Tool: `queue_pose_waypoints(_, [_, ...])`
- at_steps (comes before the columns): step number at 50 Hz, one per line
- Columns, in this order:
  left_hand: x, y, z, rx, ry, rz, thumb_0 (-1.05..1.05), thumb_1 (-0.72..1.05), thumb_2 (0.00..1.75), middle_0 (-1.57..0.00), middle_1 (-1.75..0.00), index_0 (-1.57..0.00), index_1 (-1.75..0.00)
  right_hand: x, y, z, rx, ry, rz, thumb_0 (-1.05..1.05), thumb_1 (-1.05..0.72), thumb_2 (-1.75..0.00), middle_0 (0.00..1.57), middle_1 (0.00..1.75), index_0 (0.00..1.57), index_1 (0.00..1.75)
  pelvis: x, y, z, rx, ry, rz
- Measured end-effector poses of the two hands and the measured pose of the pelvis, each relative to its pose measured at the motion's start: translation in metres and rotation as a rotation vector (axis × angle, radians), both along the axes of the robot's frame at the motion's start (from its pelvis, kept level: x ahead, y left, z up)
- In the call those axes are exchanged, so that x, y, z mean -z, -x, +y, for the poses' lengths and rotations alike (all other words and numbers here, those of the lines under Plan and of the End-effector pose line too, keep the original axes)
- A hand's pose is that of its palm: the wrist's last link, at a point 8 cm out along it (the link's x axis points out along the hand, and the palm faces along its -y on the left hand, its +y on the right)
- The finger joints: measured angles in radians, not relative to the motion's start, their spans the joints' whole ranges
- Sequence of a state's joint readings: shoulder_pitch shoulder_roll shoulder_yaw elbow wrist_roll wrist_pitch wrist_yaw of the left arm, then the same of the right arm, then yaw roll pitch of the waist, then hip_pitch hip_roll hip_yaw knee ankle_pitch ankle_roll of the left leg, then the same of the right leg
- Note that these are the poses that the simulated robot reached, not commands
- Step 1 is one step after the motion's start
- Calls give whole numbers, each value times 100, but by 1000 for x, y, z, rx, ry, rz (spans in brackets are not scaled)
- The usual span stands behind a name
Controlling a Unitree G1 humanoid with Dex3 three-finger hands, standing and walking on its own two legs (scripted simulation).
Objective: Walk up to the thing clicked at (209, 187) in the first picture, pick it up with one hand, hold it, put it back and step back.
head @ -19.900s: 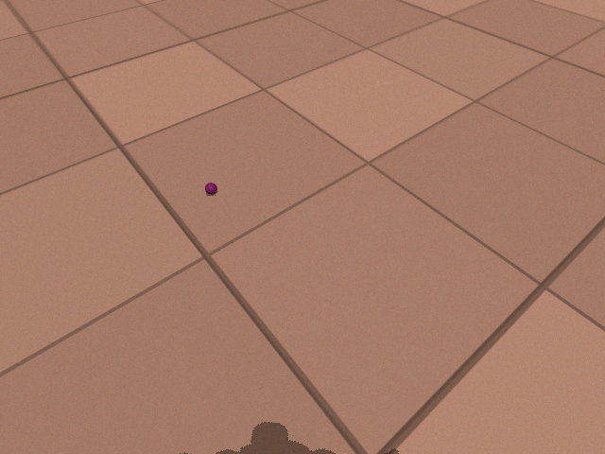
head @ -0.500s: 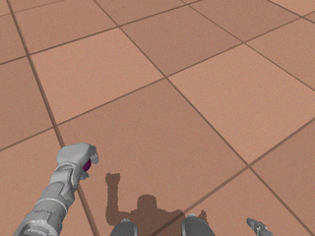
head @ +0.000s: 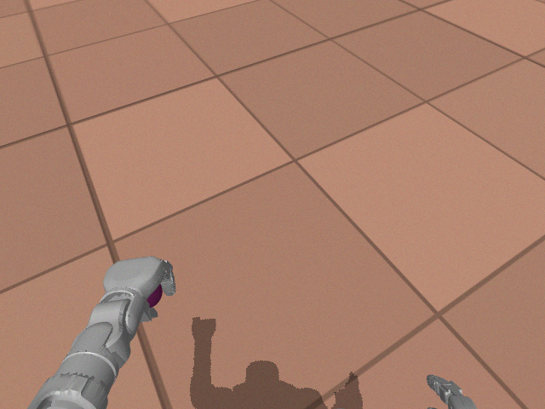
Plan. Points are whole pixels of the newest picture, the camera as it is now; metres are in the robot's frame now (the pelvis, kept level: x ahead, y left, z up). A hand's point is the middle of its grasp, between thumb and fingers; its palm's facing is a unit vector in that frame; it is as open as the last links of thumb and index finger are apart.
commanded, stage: hold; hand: left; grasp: from above
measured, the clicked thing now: (145, 292) +0.33 +0.23 -0.08
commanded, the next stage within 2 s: crouch in 1.62 s
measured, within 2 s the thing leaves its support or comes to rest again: neither
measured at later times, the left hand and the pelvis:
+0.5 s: hand (143, 298) +0.30 +0.21 -0.03, palm faces -0.44 -0.06 -0.89, open 6.5 cm; pelvis +0.00 +0.00 +0.01, yaw -1 degrees
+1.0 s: hand (139, 300) +0.29 +0.21 -0.01, palm faces -0.43 -0.06 -0.90, open 6.4 cm; pelvis -0.01 -0.01 +0.02, yaw -1 degrees
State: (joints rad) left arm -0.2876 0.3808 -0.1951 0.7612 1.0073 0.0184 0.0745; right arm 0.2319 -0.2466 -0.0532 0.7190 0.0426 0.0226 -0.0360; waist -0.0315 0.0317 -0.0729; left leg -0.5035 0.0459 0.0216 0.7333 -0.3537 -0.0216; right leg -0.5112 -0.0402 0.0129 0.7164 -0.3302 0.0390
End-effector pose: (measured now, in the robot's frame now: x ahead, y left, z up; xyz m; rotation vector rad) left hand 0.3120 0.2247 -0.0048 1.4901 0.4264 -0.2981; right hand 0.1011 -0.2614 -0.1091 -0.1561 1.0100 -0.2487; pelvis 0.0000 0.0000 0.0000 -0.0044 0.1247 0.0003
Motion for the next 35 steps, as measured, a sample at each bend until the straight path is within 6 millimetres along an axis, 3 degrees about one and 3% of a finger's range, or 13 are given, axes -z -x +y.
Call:
queue_pose_waypoints(15, [-23, -1, -5, 17, 0, -11, 0, 38, 41, -60, -81, -89, -73, -7, -12, 1, -5, -19, -26, 1, -92, -90, 20, 30, 20, 30, -7, -4, -1, 7, -6, -33])
queue_pose_waypoints(35, [-39, 15, -12, 36, 11, -12, 0, 37, 41, -59, -84, -89, -75, -18, -23, 1, -23, -23, -82, 1, -92, -91, 20, 30, 20, 30, -13, 5, -5, 10, -13, -71])
